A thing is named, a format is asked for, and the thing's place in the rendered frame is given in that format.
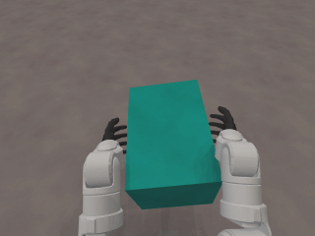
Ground carton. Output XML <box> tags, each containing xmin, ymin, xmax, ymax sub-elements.
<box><xmin>124</xmin><ymin>80</ymin><xmax>222</xmax><ymax>209</ymax></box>

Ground right robot forearm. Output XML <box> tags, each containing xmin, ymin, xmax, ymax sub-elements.
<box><xmin>215</xmin><ymin>129</ymin><xmax>272</xmax><ymax>236</ymax></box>

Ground left robot forearm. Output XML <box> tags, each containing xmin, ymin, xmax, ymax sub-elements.
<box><xmin>78</xmin><ymin>140</ymin><xmax>125</xmax><ymax>236</ymax></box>

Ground left robot hand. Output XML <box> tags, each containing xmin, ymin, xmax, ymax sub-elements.
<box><xmin>102</xmin><ymin>117</ymin><xmax>127</xmax><ymax>154</ymax></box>

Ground right robot hand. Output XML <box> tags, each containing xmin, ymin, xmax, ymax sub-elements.
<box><xmin>209</xmin><ymin>106</ymin><xmax>237</xmax><ymax>144</ymax></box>

